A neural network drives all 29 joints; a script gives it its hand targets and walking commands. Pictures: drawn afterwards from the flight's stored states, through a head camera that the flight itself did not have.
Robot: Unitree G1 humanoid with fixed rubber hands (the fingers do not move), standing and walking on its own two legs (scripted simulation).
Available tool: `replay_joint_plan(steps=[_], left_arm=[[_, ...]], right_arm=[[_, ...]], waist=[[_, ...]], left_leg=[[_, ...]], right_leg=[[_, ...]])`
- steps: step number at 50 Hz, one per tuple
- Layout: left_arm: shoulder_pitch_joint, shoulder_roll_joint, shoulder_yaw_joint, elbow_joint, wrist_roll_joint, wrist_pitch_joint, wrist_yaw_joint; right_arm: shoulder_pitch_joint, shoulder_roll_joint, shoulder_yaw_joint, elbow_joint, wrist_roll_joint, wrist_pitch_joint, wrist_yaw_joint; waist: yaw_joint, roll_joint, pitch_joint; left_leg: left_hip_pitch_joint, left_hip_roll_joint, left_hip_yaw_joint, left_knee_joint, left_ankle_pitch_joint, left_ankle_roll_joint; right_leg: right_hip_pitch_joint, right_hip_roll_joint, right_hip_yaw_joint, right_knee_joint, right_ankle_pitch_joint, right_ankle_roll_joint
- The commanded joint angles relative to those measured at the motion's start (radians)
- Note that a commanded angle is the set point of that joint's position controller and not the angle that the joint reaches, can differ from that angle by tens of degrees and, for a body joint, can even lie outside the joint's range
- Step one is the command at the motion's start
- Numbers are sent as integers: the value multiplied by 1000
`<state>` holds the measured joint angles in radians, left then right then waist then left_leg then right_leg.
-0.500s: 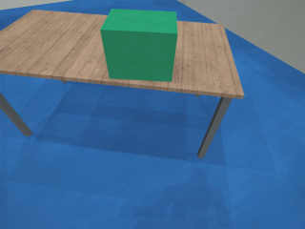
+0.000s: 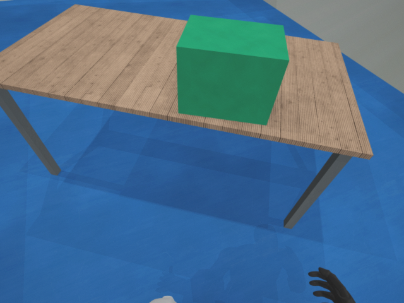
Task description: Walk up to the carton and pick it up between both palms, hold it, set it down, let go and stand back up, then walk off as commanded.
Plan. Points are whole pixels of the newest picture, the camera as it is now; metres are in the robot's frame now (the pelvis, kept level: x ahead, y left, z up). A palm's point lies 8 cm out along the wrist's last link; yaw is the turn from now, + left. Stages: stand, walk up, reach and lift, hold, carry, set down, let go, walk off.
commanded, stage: walk up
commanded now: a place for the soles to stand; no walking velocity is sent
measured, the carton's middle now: (229, 70) +0.79 -0.06 +0.03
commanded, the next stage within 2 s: none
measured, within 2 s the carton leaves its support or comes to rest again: neither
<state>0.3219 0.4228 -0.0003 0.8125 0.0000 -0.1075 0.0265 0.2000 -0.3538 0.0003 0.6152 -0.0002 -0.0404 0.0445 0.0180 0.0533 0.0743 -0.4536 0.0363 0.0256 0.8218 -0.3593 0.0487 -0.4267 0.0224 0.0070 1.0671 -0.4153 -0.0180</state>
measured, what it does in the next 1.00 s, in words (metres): walks ahead: right foot, then left foot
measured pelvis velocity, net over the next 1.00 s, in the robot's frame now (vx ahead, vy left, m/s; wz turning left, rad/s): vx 0.15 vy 0.07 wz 0.00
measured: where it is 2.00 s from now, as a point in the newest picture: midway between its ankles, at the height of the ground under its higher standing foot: outside the picture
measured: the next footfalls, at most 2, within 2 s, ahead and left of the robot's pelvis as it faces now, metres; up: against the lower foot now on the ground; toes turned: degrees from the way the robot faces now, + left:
right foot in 0.34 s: +0.15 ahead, -0.14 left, +0.00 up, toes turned +0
left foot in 0.70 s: +0.21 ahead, +0.12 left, +0.00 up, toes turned +5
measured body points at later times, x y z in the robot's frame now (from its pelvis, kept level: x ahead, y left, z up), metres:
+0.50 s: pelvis +0.08 -0.02 +0.00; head +0.10 -0.05 +0.44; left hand +0.16 +0.30 -0.09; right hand +0.16 -0.30 -0.12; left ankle +0.09 +0.08 -0.67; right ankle +0.11 -0.14 -0.71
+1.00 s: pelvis +0.15 +0.07 +0.01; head +0.17 +0.07 +0.46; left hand +0.22 +0.40 -0.09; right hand +0.24 -0.22 -0.09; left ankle +0.17 +0.12 -0.71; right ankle +0.14 -0.09 -0.65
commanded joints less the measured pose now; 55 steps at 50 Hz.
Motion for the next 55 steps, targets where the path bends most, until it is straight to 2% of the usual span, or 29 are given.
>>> replay_joint_plan(steps=[1, 3, 5, 8, 11, 13, 15, 16, 17, 18, 19, 20, 21, 23, 30, 33, 34, 35, 36, 37, 38, 39, 40, 42, 46, 47, 50, 52, 55], left_arm=[[155, 237, 97, -9, -15, 7, 5], [145, 221, 100, -20, -15, 8, 6], [101, 218, 95, -48, -14, 12, 6], [42, 211, 88, -66, -12, 8, 2], [2, 217, 90, -82, -3, 2, -5], [-8, 206, 86, -91, 0, -11, -9], [74, 192, 91, -64, 7, -28, -4], [188, 195, 102, -33, 9, -39, 6], [295, 258, 131, -10, 19, -41, 27], [310, 380, 164, -24, 20, -43, 41], [276, 417, 165, -28, -3, -37, 42], [228, 375, 161, -58, -7, -33, 42], [209, 364, 157, -51, -5, -28, 48], [206, 345, 148, -45, -1, -26, 49], [211, 372, 156, -48, 11, -34, 62], [150, 381, 152, -50, 16, -30, 66], [101, 376, 144, -54, 12, -26, 67], [59, 347, 128, -64, 7, -20, 64], [60, 242, 89, -64, 5, -14, 61], [129, 130, 59, -59, -5, -10, 59], [94, 241, 84, -25, 5, 1, 72], [102, 270, 92, -14, -6, 4, 65], [101, 267, 92, 1, -10, 8, 53], [139, 258, 98, 30, -6, 12, 39], [137, 224, 96, 11, -12, 20, 34], [118, 226, 96, -1, -9, 27, 35], [80, 213, 85, -22, -8, 28, 32], [51, 202, 80, -43, -8, 27, 28], [-5, 198, 73, -66, 0, 16, 26]], right_arm=[[101, -301, -161, 9, -20, -32, -23], [148, -281, -156, -6, -20, -34, -19], [165, -281, -153, -14, -20, -34, -20], [184, -291, -150, -21, -28, -23, -19], [201, -320, -156, -25, -34, -12, -9], [209, -330, -155, -21, -40, -7, -4], [157, -317, -148, -40, -34, 3, 2], [121, -287, -136, -57, -42, 10, 4], [118, -221, -119, -75, -34, 9, 1], [129, -150, -94, -109, -28, 7, 4], [93, -268, -123, -93, -42, 34, -10], [83, -293, -132, -89, -40, 41, -11], [54, -295, -133, -88, -39, 36, -8], [97, -287, -147, -63, -46, 39, -1], [-51, -284, -161, -79, -59, 45, 16], [-29, -284, -172, -60, -54, 35, 21], [8, -275, -173, -39, -50, 25, 20], [107, -276, -182, 1, -51, 15, 18], [200, -316, -199, 41, -71, 6, 6], [200, -429, -221, 31, -62, -3, -3], [131, -391, -201, 18, -30, -2, -4], [108, -363, -196, 8, -25, 0, 1], [100, -343, -190, 14, -27, -1, -2], [88, -291, -171, 9, -27, -4, -10], [150, -280, -163, -10, -24, -12, -20], [165, -271, -158, -15, -20, -11, -22], [192, -276, -160, -23, -26, -4, -24], [226, -299, -163, -23, -29, 1, -26], [255, -302, -160, -17, -39, 4, -24]], waist=[[-64, 103, -59], [-67, 97, -70], [-77, 128, -36], [-92, 106, 6], [-105, 72, 26], [-106, 107, 7], [-50, 88, -50], [14, 75, -98], [82, -40, -137], [68, -274, -123], [57, -110, -54], [31, -48, 25], [34, -62, 56], [12, -71, -1], [37, -112, -48], [-7, -123, -68], [-52, -125, -64], [-111, -83, -117], [-156, 35, -134], [-153, 334, -131], [-134, 128, -65], [-103, 52, -29], [-98, 79, -20], [-80, 91, 1], [-76, 43, -30], [-74, 27, -17], [-98, 71, -30], [-110, 11, -17], [-124, 29, 13]], left_leg=[[413, 218, -299, -482, 167, -18], [437, 199, -244, -450, 367, 0], [439, 197, -237, -454, 347, 28], [403, 191, -208, -463, 228, 107], [371, 237, -282, -486, -24, 177], [343, 268, -280, -453, 31, 218], [258, 234, -194, -323, 183, 211], [142, 172, -97, -183, 217, 164], [-28, 104, -33, 70, 246, 91], [-303, -28, 13, 302, -134, -4], [-370, 3, -129, 385, -213, -10], [-413, 44, -149, 394, -164, -9], [-434, 59, -150, 379, -151, -14], [-357, 71, -156, 339, -120, -19], [-314, 86, -152, 251, -137, -18], [-174, 73, -128, 124, -155, -16], [-52, 71, -123, 9, -101, -17], [190, 52, -126, -146, -12, -13], [416, 57, -198, -257, -132, 11], [524, 329, -558, -567, -419, 15], [391, 387, -614, -614, -472, 17], [350, 350, -561, -613, -436, 3], [362, 292, -442, -586, -327, -38], [360, 241, -315, -546, -126, -35], [420, 236, -224, -461, 317, -17], [408, 225, -198, -458, 355, -43], [445, 218, -163, -441, 322, 34], [450, 250, -200, -435, 292, 59], [423, 266, -216, -413, 311, 114]], right_leg=[[-314, -36, 91, 88, 84, 18], [-288, -37, 80, 49, 86, 11], [-294, -38, 66, 14, 80, 16], [-292, -42, 22, -74, 31, 6], [-258, -47, 3, -181, -30, -1], [-196, -58, -30, -281, -66, -8], [39, -31, -55, -500, 29, -29], [254, 2, -62, -588, 124, -33], [467, -45, 104, -608, 104, -51], [524, -373, 709, -746, 72, -146], [408, -439, 829, -750, -46, -251], [363, -410, 744, -717, -41, -284], [353, -369, 707, -697, 28, -297], [328, -330, 592, -634, 193, -260], [269, -322, 592, -560, 135, -290], [175, -312, 530, -507, 182, -268], [71, -309, 475, -449, 234, -252], [-62, -244, 376, -342, 207, -197], [-284, -134, 207, -134, 135, -118], [-499, 60, 19, 155, -120, -33], [-476, 16, 62, 243, -93, -13], [-437, -7, 78, 245, -29, -8], [-410, -30, 80, 197, 31, -2], [-358, -52, 77, 153, 89, 17], [-296, -55, 74, 72, 78, 10], [-281, -51, 80, 65, 77, 5], [-286, -53, 32, -15, 53, -3], [-280, -51, 30, -68, 33, -9], [-278, -59, -4, -161, -28, -23]])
